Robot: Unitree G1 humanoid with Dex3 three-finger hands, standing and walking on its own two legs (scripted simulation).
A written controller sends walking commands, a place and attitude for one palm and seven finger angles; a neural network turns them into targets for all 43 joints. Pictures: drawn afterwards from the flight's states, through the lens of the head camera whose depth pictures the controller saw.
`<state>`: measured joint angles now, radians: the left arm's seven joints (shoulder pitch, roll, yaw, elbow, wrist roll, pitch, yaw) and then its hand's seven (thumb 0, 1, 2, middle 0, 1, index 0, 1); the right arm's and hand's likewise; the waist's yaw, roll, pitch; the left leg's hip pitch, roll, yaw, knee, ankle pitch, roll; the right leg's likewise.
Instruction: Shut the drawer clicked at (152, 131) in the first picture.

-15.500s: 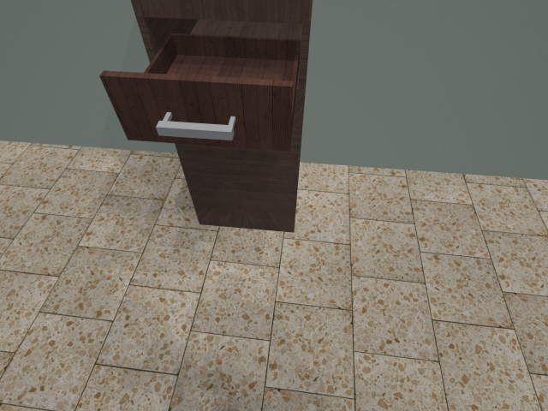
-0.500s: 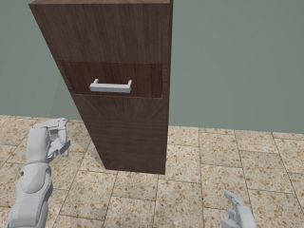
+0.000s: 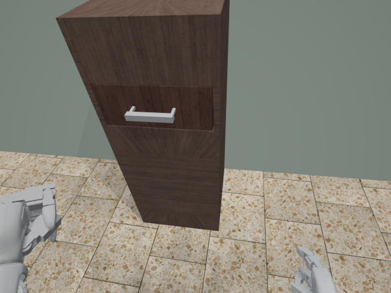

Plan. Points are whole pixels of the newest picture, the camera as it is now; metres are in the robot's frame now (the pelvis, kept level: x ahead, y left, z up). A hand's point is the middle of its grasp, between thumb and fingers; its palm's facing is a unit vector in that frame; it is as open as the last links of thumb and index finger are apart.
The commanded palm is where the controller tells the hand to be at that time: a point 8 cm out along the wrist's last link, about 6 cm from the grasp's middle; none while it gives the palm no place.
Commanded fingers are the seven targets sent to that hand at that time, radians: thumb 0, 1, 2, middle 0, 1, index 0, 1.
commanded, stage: draw the hand back to the body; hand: left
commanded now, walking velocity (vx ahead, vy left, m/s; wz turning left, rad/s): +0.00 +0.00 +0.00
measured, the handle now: (151, 113) +0.62 +0.24 +0.04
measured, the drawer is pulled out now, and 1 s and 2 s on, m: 0.00 0.00 0.00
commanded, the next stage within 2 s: step back with the hand held close in 0.02 s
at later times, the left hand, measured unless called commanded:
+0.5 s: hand (53, 218) +0.18 +0.26 +0.14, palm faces +0.29 -0.81 -0.50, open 3.2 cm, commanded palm +0.12 +0.30 +0.17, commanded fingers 0.00 0.90 0.90 -1.40 -1.60 -1.40 -1.60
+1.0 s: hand (17, 252) +0.12 +0.28 +0.15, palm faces +0.35 -0.82 -0.45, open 3.2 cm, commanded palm +0.05 +0.32 +0.17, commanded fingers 0.00 0.90 0.90 -1.40 -1.60 -1.40 -1.60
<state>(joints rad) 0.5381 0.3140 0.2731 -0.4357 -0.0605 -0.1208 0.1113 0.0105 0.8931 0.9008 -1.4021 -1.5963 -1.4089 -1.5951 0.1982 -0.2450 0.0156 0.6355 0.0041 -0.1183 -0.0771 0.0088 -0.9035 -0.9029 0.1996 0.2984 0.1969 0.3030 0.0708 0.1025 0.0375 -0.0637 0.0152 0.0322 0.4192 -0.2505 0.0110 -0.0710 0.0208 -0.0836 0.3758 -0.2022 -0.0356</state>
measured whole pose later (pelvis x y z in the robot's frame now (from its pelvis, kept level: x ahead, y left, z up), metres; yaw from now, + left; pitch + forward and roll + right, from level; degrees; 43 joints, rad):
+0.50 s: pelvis -0.02 +0.02 +0.00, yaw -1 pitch +0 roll +0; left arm 0.62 0.39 0.33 -0.51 -0.05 -0.18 0.11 0.01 0.89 0.90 -1.40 -1.60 -1.41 -1.59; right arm 0.19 -0.24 -0.02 0.57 0.01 0.00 -0.08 0.01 -0.90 -0.90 0.20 0.30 0.20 0.30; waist 0.00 0.04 0.04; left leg -0.24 -0.02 0.06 0.45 -0.22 0.05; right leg -0.26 -0.02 -0.06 0.43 -0.17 0.00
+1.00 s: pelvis -0.08 +0.04 -0.02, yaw +0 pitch +0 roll -2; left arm 0.60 0.38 0.36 -0.59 -0.01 -0.25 0.15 0.01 0.89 0.90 -1.40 -1.60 -1.41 -1.59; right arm 0.21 -0.22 0.00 0.57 0.00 -0.06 -0.09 0.01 -0.90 -0.90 0.20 0.30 0.20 0.30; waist -0.01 0.00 0.03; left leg -0.41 -0.01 0.04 0.62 -0.21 0.08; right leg -0.40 0.01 -0.04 0.58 -0.21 0.02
